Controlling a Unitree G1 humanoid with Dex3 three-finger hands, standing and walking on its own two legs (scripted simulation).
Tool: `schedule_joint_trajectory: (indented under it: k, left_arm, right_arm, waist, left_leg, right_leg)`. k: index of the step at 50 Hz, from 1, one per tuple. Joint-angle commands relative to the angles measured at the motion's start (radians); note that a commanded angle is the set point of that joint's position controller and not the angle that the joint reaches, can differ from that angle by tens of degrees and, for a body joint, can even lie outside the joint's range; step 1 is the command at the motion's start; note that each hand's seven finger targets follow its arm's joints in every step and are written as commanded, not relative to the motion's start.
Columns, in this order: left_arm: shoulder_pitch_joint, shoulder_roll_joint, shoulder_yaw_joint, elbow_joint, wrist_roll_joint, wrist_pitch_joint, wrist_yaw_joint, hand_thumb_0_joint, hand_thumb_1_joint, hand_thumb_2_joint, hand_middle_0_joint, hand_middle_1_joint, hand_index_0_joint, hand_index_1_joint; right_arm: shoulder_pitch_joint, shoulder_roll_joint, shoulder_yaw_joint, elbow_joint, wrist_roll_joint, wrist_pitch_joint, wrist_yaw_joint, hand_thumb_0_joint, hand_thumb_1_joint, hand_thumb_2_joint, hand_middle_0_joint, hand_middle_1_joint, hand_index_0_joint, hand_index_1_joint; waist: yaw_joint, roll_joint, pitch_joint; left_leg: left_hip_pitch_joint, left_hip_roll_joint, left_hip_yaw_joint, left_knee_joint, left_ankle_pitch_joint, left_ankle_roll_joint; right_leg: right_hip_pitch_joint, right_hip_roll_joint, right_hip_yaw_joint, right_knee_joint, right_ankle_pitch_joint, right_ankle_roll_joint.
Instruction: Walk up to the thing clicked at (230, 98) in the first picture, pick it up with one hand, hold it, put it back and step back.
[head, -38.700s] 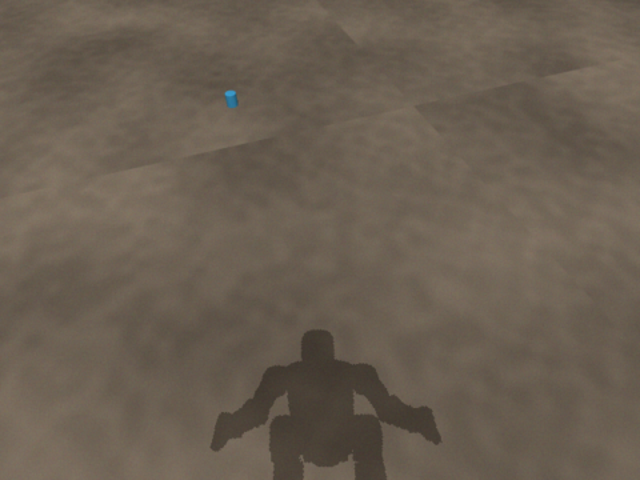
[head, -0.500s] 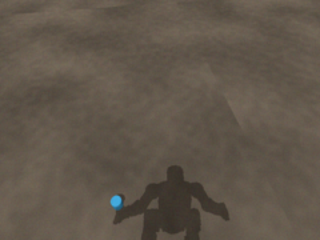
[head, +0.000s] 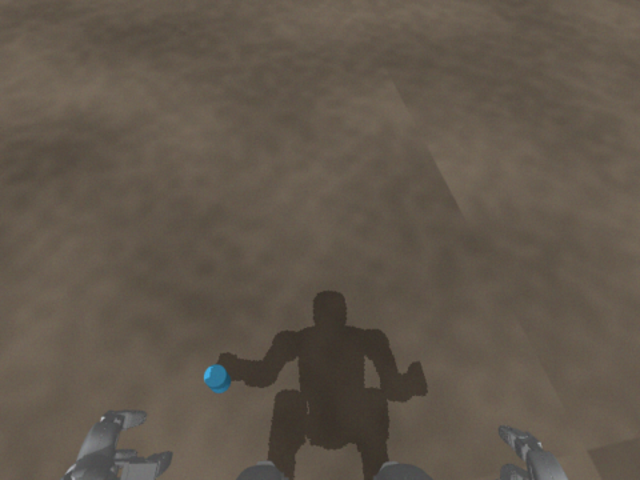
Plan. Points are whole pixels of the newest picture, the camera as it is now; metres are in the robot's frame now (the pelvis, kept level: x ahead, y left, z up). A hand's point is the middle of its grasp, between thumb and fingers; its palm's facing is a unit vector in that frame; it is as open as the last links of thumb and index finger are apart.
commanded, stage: rise first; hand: left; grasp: from above
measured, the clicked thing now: (217, 379) +0.42 +0.30 -0.71
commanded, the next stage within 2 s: none
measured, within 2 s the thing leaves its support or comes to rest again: neither
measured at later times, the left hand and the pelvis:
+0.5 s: hand out of the picture +0.14 +0.27 -0.21, palm faces -0.14 -0.88 -0.46, open 14.1 cm; pelvis +0.00 +0.01 -0.07, yaw +0 degrees
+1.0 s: hand (146, 476) +0.16 +0.31 -0.32, palm faces -0.36 -0.69 -0.63, open 14.1 cm; pelvis -0.04 +0.00 -0.17, yaw -1 degrees
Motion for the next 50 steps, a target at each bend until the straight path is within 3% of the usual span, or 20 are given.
schedule_joint_trajectory:
  k: [1,5,7,8,10,15,22,23,24,26,32,36,38,41,43,45,48,50]
  left_arm:
    - [0.03,0.173,0.04,-0.137,0.022,0.054,0.026,0.0,-0.549,0.982,-0.074,-1.064,-0.075,-1.062]
    - [0.05,0.183,0.066,-0.27,0.042,0.042,0.03,0.0,-0.56,0.981,-0.073,-1.068,-0.076,-1.064]
    - [0.094,0.186,0.076,-0.35,0.054,0.04,0.031,0.0,-0.565,0.997,-0.07,-1.064,-0.067,-1.067]
    - [0.076,0.173,0.061,-0.396,0.056,0.037,0.03,0.0,-0.563,0.994,-0.068,-1.072,-0.066,-1.073]
    - [0.12,0.196,0.086,-0.436,0.059,0.039,0.036,0.0,-0.567,1.001,-0.066,-1.068,-0.059,-1.074]
    - [0.217,0.184,0.076,-0.535,0.075,0.071,0.03,0.0,-0.564,1.005,-0.061,-1.062,-0.053,-1.07]
    - [0.297,0.155,0.057,-0.595,0.101,0.121,0.03,0.0,-0.548,0.976,-0.058,-1.072,-0.06,-1.068]
    - [0.297,0.168,0.064,-0.61,0.11,0.124,0.033,0.0,-0.539,0.964,-0.059,-1.072,-0.065,-1.065]
    - [0.297,0.165,0.066,-0.616,0.108,0.126,0.033,0.0,-0.538,0.962,-0.057,-1.072,-0.063,-1.065]
    - [0.319,0.158,0.067,-0.63,0.113,0.128,0.035,0.0,-0.536,0.958,-0.058,-1.078,-0.067,-1.068]
    - [0.356,0.18,0.076,-0.682,0.142,0.119,0.028,0.0,-0.538,0.953,-0.062,-1.08,-0.07,-1.071]
    - [0.38,0.192,0.092,-0.711,0.158,0.101,0.033,0.0,-0.527,0.95,-0.055,-1.08,-0.063,-1.07]
    - [0.295,0.209,0.088,-0.721,0.167,0.083,0.033,0.0,-0.545,0.962,-0.057,-1.081,-0.061,-1.075]
    - [0.174,0.249,0.09,-0.629,0.215,0.029,0.033,0.0,-0.537,0.955,-0.06,-1.075,-0.066,-1.067]
    - [0.089,0.306,0.121,-0.566,0.26,-0.029,0.041,0.0,-0.535,0.964,-0.056,-1.059,-0.059,-1.054]
    - [0.034,0.304,0.098,-0.512,0.306,-0.092,0.039,0.0,-0.523,0.961,-0.054,-1.068,-0.059,-1.061]
    - [-0.025,0.33,0.086,-0.47,0.372,-0.182,0.036,0.0,-0.526,0.962,-0.062,-1.091,-0.07,-1.081]
    - [-0.088,0.417,0.13,-0.444,0.416,-0.236,0.047,0.0,-0.542,0.974,-0.074,-1.081,-0.077,-1.077]
  right_arm:
    - [-0.045,-0.171,-0.062,-0.183,0.003,-0.062,-0.004,0.0,-0.892,-0.898,0.201,0.3,0.2,0.3]
    - [-0.013,-0.165,-0.073,-0.214,0.0,-0.091,-0.002,0.0,-0.893,-0.898,0.201,0.3,0.2,0.3]
    - [0.002,-0.159,-0.076,-0.226,-0.001,-0.102,-0.009,0.0,-0.882,-0.895,0.201,0.3,0.2,0.3]
    - [0.001,-0.159,-0.075,-0.229,-0.002,-0.108,-0.011,0.0,-0.886,-0.896,0.2,0.3,0.2,0.3]
    - [-0.005,-0.158,-0.077,-0.231,-0.009,-0.119,-0.017,0.0,-0.889,-0.899,0.2,0.3,0.2,0.3]
    - [-0.01,-0.153,-0.073,-0.259,-0.015,-0.128,-0.024,0.0,-0.89,-0.899,0.2,0.3,0.2,0.3]
    - [-0.017,-0.152,-0.069,-0.289,-0.02,-0.14,-0.019,0.0,-0.892,-0.898,0.2,0.3,0.2,0.3]
    - [-0.022,-0.148,-0.067,-0.295,-0.019,-0.141,-0.018,0.0,-0.892,-0.898,0.2,0.3,0.2,0.3]
    - [-0.031,-0.145,-0.066,-0.305,-0.019,-0.143,-0.017,0.0,-0.886,-0.897,0.2,0.3,0.2,0.3]
    - [-0.036,-0.14,-0.063,-0.317,-0.019,-0.148,-0.015,0.0,-0.884,-0.896,0.2,0.3,0.2,0.3]
    - [-0.041,-0.14,-0.066,-0.331,-0.017,-0.158,-0.001,0.0,-0.891,-0.898,0.2,0.3,0.2,0.3]
    - [-0.056,-0.141,-0.068,-0.337,-0.014,-0.165,0.005,0.0,-0.874,-0.892,0.2,0.3,0.2,0.3]
    - [-0.073,-0.152,-0.07,-0.33,-0.014,-0.172,0.008,0.0,-0.88,-0.895,0.2,0.3,0.2,0.3]
    - [-0.084,-0.159,-0.071,-0.305,-0.015,-0.186,0.007,0.0,-0.892,-0.898,0.2,0.3,0.2,0.3]
    - [-0.091,-0.162,-0.072,-0.283,-0.02,-0.198,0.007,0.0,-0.877,-0.894,0.2,0.3,0.2,0.3]
    - [-0.096,-0.173,-0.075,-0.263,-0.022,-0.206,0.007,0.0,-0.871,-0.891,0.201,0.3,0.2,0.3]
    - [-0.098,-0.191,-0.08,-0.232,-0.024,-0.214,0.014,0.0,-0.878,-0.894,0.201,0.3,0.2,0.3]
    - [-0.099,-0.202,-0.082,-0.216,-0.025,-0.211,0.019,0.0,-0.893,-0.898,0.201,0.3,0.2,0.3]
  waist:
    - [0.035,0.016,-0.153]
    - [0.027,0.039,-0.238]
    - [0.02,0.052,-0.309]
    - [0.008,0.067,-0.308]
    - [0.015,0.093,-0.318]
    - [0.013,0.119,-0.336]
    - [0.002,0.106,-0.367]
    - [0.015,0.107,-0.359]
    - [0.004,0.093,-0.353]
    - [0.012,0.094,-0.343]
    - [0.022,0.101,-0.403]
    - [0.036,0.096,-0.413]
    - [0.013,0.112,-0.386]
    - [-0.012,0.095,-0.339]
    - [0.0,0.105,-0.347]
    - [-0.007,0.105,-0.382]
    - [-0.003,0.127,-0.491]
    - [0.02,0.132,-0.549]
  left_leg:
    - [-0.007,-0.03,0.034,-0.017,0.092,0.016]
    - [-0.048,-0.022,0.027,0.08,0.108,0.019]
    - [-0.033,-0.02,0.032,0.126,0.18,0.022]
    - [-0.035,-0.015,0.028,0.14,0.175,0.021]
    - [-0.049,-0.007,0.021,0.169,0.204,0.016]
    - [-0.08,0.001,0.008,0.212,0.208,0.014]
    - [-0.138,0.009,-0.012,0.291,0.263,0.016]
    - [-0.165,0.003,-0.008,0.301,0.226,0.018]
    - [-0.192,0.002,-0.007,0.311,0.201,0.02]
    - [-0.23,-0.002,-0.008,0.319,0.142,0.019]
    - [-0.289,-0.008,-0.006,0.401,0.155,0.023]
    - [-0.349,-0.016,-0.003,0.438,0.076,0.026]
    - [-0.392,-0.007,-0.026,0.446,0.012,0.022]
    - [-0.51,-0.011,-0.028,0.512,-0.133,0.03]
    - [-0.583,-0.017,-0.014,0.574,-0.189,0.033]
    - [-0.633,-0.018,-0.013,0.625,-0.217,0.03]
    - [-0.677,-0.018,-0.016,0.722,-0.164,0.026]
    - [-0.738,-0.024,-0.005,0.799,-0.145,0.029]
  right_leg:
    - [-0.027,0.031,-0.052,-0.023,0.067,-0.038]
    - [-0.097,0.032,-0.047,0.083,0.084,-0.038]
    - [-0.104,0.029,-0.039,0.127,0.16,-0.037]
    - [-0.138,0.029,-0.037,0.147,0.149,-0.037]
    - [-0.175,0.03,-0.041,0.186,0.153,-0.038]
    - [-0.22,0.03,-0.044,0.234,0.136,-0.041]
    - [-0.297,0.034,-0.059,0.315,0.15,-0.042]
    - [-0.31,0.032,-0.056,0.317,0.133,-0.042]
    - [-0.32,0.033,-0.055,0.321,0.122,-0.043]
    - [-0.338,0.033,-0.055,0.338,0.087,-0.045]
    - [-0.402,0.035,-0.057,0.417,0.094,-0.046]
    - [-0.448,0.035,-0.054,0.455,0.041,-0.047]
    - [-0.527,0.036,-0.052,0.491,-0.023,-0.05]
    - [-0.638,0.032,-0.045,0.541,-0.126,-0.047]
    - [-0.705,0.029,-0.034,0.595,-0.171,-0.047]
    - [-0.777,0.031,-0.033,0.657,-0.195,-0.047]
    - [-0.858,0.033,-0.034,0.765,-0.151,-0.048]
    - [-0.902,0.036,-0.03,0.82,-0.136,-0.048]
